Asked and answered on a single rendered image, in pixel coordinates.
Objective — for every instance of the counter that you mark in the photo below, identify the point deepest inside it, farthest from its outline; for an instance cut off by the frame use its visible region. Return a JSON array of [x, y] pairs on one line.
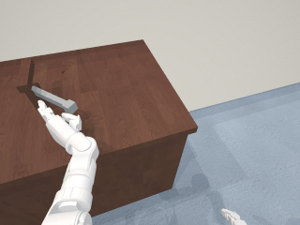
[[126, 103]]

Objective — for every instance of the robot left forearm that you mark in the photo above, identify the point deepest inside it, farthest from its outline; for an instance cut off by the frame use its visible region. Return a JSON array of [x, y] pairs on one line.
[[76, 191]]

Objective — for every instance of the robot left upper arm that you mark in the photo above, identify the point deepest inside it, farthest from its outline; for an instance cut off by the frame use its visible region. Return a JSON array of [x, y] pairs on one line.
[[79, 217]]

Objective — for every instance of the tap lever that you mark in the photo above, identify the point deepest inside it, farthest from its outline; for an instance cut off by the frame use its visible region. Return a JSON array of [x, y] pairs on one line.
[[69, 106]]

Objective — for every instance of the left robot hand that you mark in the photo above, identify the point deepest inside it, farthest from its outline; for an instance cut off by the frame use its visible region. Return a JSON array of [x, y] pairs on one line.
[[60, 130]]

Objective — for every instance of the right robot hand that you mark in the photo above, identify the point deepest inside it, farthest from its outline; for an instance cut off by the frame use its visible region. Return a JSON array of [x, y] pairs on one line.
[[233, 218]]

